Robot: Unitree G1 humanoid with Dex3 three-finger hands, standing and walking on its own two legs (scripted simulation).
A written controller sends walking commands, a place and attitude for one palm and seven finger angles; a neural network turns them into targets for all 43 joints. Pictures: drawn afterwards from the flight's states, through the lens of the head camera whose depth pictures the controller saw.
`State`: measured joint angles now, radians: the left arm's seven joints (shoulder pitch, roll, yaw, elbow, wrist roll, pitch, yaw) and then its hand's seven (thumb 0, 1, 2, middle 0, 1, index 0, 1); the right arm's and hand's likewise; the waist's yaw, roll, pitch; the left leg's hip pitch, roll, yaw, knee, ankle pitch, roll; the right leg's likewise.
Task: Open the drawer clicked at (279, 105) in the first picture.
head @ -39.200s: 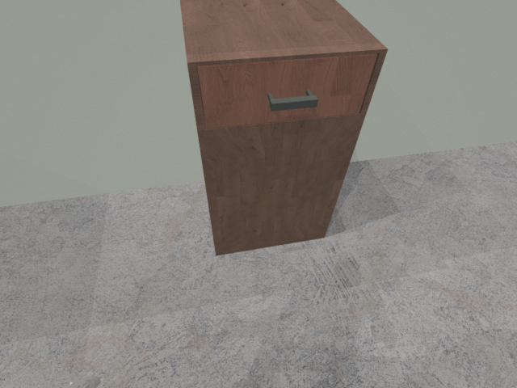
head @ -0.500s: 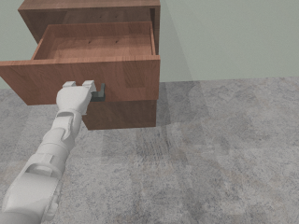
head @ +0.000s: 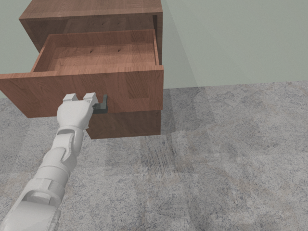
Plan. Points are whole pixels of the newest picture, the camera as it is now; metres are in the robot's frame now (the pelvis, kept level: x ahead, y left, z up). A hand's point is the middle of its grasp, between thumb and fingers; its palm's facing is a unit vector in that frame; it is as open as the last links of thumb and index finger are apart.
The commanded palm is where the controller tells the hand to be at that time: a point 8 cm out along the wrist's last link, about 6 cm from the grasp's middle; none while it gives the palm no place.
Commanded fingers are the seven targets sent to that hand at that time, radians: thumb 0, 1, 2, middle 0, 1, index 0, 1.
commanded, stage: pull the drawer open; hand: left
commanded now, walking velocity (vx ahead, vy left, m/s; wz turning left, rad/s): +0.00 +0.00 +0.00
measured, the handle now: (86, 104) +0.47 +0.20 +0.04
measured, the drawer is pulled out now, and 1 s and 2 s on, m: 0.30 0.30 0.27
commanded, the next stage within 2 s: none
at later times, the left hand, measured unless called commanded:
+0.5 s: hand (83, 123) +0.41 +0.20 +0.02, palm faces -0.06 -0.04 -1.00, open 6.0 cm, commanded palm +0.39 +0.21 +0.08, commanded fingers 0.00 0.90 0.90 -0.40 -1.35 -0.40 -1.35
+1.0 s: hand (83, 124) +0.41 +0.20 +0.02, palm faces -0.05 -0.04 -1.00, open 6.0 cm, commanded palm +0.36 +0.21 +0.08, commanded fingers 0.00 0.90 0.90 -0.40 -1.35 -0.40 -1.35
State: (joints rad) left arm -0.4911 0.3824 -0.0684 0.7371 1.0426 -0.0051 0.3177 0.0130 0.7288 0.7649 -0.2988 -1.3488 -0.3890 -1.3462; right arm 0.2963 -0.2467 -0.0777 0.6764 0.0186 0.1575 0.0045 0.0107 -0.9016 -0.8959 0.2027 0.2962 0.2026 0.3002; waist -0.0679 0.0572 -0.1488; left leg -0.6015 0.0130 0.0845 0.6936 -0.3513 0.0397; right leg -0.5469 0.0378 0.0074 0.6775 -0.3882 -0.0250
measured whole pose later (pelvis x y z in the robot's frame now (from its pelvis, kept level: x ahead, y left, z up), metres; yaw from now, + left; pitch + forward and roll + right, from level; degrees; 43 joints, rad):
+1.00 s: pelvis -0.02 -0.01 +0.00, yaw +1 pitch +15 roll +0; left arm -0.61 0.41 -0.07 0.90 1.06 -0.04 0.32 0.01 0.70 0.81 -0.31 -1.34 -0.35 -1.30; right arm 0.33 -0.26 -0.08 0.71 0.02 0.14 -0.02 0.01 -0.90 -0.90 0.20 0.30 0.20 0.30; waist -0.08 0.06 -0.14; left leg -0.64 0.01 0.06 0.71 -0.33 0.03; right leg -0.58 0.04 -0.01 0.70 -0.37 -0.04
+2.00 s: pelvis +0.00 -0.01 -0.01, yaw +0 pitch +18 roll +0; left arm -0.70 0.45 -0.04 0.97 1.07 -0.05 0.30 0.03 0.74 0.83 -0.34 -1.33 -0.41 -1.35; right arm 0.34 -0.27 -0.09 0.73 0.00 0.14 -0.02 0.01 -0.90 -0.90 0.20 0.30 0.20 0.30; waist -0.10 0.06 -0.14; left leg -0.68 0.01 0.02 0.74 -0.36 0.02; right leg -0.62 0.05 0.00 0.72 -0.40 -0.04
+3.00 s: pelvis -0.01 +0.01 -0.01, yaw +1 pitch +15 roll -1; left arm -0.67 0.37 -0.10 0.93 1.07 0.00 0.32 0.01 0.64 0.80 -0.37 -1.33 -0.41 -1.33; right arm 0.26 -0.24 -0.06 0.68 0.01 0.12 -0.02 0.01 -0.90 -0.90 0.20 0.30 0.20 0.30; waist -0.06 0.05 -0.14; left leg -0.66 -0.01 0.02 0.74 -0.35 0.04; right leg -0.59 0.04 0.01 0.72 -0.39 -0.02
